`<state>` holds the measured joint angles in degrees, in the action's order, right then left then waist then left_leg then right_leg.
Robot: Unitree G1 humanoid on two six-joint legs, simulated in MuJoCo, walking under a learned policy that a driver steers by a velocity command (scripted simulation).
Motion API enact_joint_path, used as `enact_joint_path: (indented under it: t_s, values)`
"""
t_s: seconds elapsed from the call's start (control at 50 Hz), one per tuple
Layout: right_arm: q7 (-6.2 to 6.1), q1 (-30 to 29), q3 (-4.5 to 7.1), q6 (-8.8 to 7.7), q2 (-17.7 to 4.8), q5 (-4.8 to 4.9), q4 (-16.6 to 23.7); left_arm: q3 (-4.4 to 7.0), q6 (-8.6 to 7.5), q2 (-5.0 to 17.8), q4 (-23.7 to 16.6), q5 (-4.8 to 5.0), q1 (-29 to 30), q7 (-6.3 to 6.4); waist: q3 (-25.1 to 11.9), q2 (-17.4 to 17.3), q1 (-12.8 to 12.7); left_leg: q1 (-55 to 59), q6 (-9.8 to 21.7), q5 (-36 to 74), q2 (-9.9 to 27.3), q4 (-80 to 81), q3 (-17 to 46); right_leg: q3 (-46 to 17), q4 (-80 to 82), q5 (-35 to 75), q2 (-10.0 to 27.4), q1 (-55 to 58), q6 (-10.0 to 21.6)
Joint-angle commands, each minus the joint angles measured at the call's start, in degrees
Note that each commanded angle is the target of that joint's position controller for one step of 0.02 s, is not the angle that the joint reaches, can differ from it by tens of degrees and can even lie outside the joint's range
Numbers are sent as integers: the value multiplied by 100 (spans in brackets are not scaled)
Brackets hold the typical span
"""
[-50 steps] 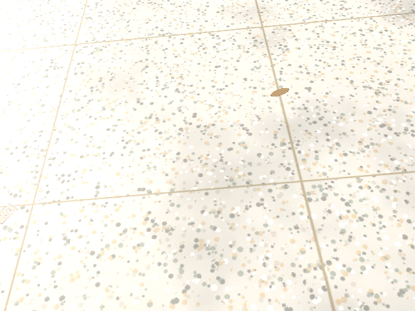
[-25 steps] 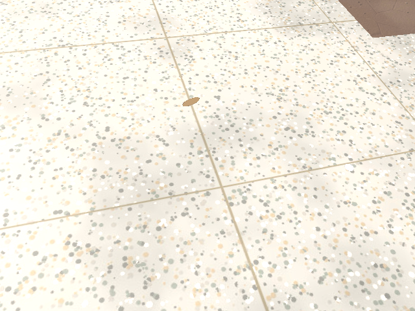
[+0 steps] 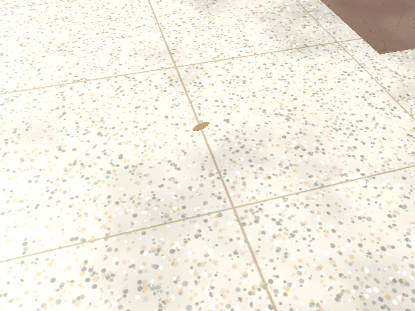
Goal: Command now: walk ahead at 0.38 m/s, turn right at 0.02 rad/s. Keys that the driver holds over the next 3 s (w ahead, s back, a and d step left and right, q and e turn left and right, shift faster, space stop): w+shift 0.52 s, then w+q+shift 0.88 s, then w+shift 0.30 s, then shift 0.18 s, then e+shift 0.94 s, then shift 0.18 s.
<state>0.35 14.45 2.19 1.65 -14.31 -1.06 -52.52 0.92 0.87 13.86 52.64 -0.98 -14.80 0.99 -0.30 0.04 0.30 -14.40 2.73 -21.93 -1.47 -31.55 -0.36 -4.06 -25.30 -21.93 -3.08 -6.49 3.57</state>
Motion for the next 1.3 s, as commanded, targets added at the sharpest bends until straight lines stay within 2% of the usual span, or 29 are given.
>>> enact_joint_path:
  t_s: [0.02,0.12,0.16,0.18,0.2,0.22,0.26,0.3,0.42,0.54,0.58,0.62,0.64,0.66,0.68,0.7,0.72,0.74,0.8,0.98,1.04,1.08,1.1,1.12,1.14,1.16,1.18,1.22,1.3]
  values:
    - [70,-1105,147,-184,-587,-17,711,345,-126,1103,-154,-25,-206,-18,1078,842,-389,-1887,9,76,285,-1286,-52,-2649,2178,-2279,2068,-248,1114]
    - [193,-74,178,-376,-466,53,444,426,-394,1108,-279,61,583,-101,509,820,335,288,121,268,217,-39,-446,-985,1745,-1148,1332,-1129,732]
    - [86,1178,268,-424,-588,24,-43,398,-395,921,-321,-7,775,-106,460,-65,882,2170,71,320,-107,542,-728,-534,407,-1291,892,-2485,647]
    - [-1,2086,361,-522,-967,-80,-248,270,-443,482,-463,-93,981,-121,173,-1304,1291,2982,244,-999,956,1290,871,184,-1855,-674,285,-3298,452]
    - [14,2111,353,-592,-1280,-163,-166,157,-526,82,-832,-7,1187,-157,134,-1946,1057,2853,700,-3066,2235,2521,3893,117,-3384,-709,-305,-4505,379]
    - [17,1395,329,-560,-1161,-156,-32,185,-546,334,-842,-29,1060,-191,407,-1020,554,2223,985,-3402,2556,2657,4332,-453,-4082,-39,185,-4775,481]
    - [69,616,264,-645,-888,-44,242,256,-558,653,-675,-102,872,-332,345,-124,107,1611,765,-2179,2001,2450,2964,-232,-3961,935,754,-4308,290]
    - [36,667,188,-741,-709,-20,191,253,-466,637,-562,-223,778,-435,290,-339,48,1277,649,-1399,1549,2749,2139,96,-3818,1324,885,-3886,14]
    - [44,1598,140,-841,-521,54,-231,157,-311,444,-1024,-138,2030,-472,903,-250,340,1405,781,402,1192,3160,1022,657,-2821,2106,851,-4446,-249]
    - [-38,1844,92,-883,-506,56,-456,37,-360,318,-1452,-78,2866,-486,1093,-393,431,1955,795,2991,1347,3370,392,1065,-1187,2366,633,-3546,82]
    - [-57,1660,107,-859,-709,27,-483,57,-388,398,-1486,-68,2579,-395,754,-535,136,2181,733,5563,1391,2597,242,1163,-895,1833,268,-2672,274]
    - [-109,1525,184,-795,-1056,-43,-516,218,-446,794,-1139,-44,1096,-221,-188,-855,-590,2110,632,7630,1474,742,292,1044,-963,1042,-121,-898,440]
    - [-115,1240,220,-752,-1159,-33,-458,334,-496,1022,-725,-44,-316,-124,-832,-736,-1271,1305,566,6786,1262,-848,229,827,-620,1096,60,774,489]
    - [-82,1332,125,-765,-661,-57,-283,498,-531,1569,-548,-205,-1347,-13,-1700,-75,-1413,-61,606,4300,835,-2848,160,-663,-617,-1008,1456,2367,507]
    - [36,1956,-50,-793,282,238,-66,558,-563,1836,-548,-385,-1211,-75,-2363,1496,-647,-2084,511,-463,-53,-4672,475,-3829,616,-3574,2939,3397,874]
    - [2,1227,125,-789,-479,240,-9,518,-559,1370,-584,-247,-712,-140,-1642,833,-717,-2484,685,95,161,-5006,738,-4211,1420,-3699,2699,2509,628]
    - [16,714,182,-760,-587,226,146,430,-604,988,-582,-223,-201,-143,-716,476,-497,-2613,676,777,488,-4843,592,-2926,1297,-2405,2516,1613,499]
    - [53,587,153,-724,-458,180,143,379,-652,713,-529,-220,-14,-161,-349,57,-347,-2424,654,1017,692,-4629,549,-2093,1363,-1224,2330,914,463]
    - [202,543,112,-454,-18,-8,289,241,-736,236,-198,-102,-180,-137,168,377,68,-2192,500,1081,998,-4424,479,-482,1630,-83,1957,-111,165]
    - [440,-1481,-51,-281,-126,2,1245,217,-914,500,82,-22,-741,-53,1140,61,98,-2476,598,2750,597,-1796,-894,2196,2090,4252,1294,66,-336]
    - [437,-1170,-19,-310,-372,29,1189,297,-791,1045,-36,-5,-897,136,626,409,396,-1571,852,2512,-42,-1195,-1390,2361,920,8124,1572,1013,-458]
    - [339,346,166,-290,-811,56,782,414,-576,1362,-235,-81,-530,219,-226,660,1210,71,1047,1891,-395,-1177,-1290,2177,-969,8933,1759,1010,-341]
    - [248,1611,341,-291,-1114,49,398,453,-480,1425,-374,-132,-230,195,-746,563,1733,1376,1259,1477,-441,-931,-891,1969,-2693,8390,1805,488,-208]
    - [106,1880,498,-284,-1257,106,233,469,-441,1278,-395,-114,-68,59,-650,-95,1704,2211,1478,1124,-234,-335,-284,1920,-4934,4344,1067,-583,-169]
    - [56,1309,574,-223,-1613,117,261,230,-544,328,-734,-227,9,-29,-89,-1350,916,2583,1734,2294,473,-806,1195,1488,-6996,-657,161,-2769,-290]
    - [69,1073,632,-178,-1993,-34,503,160,-709,330,-1455,-41,-71,-55,-1243,-1264,541,3653,2817,779,1312,632,3884,282,-7481,-645,41,-4182,-408]
    - [22,985,618,-183,-1698,-77,611,133,-871,601,-1492,-98,265,-63,-823,-256,592,3213,2596,-717,1653,1812,4741,-96,-6933,-278,365,-4579,-358]
    - [-31,599,483,-304,-1178,-37,540,138,-863,711,-1422,-178,485,-66,229,669,45,1433,2104,-178,1306,2043,3936,-120,-5821,186,780,-4021,-450]
    - [-57,390,376,-658,-1062,75,675,25,-437,516,-1620,-335,809,-139,607,680,-266,-614,1850,967,421,2247,2483,125,-4008,431,1174,-2929,-862]
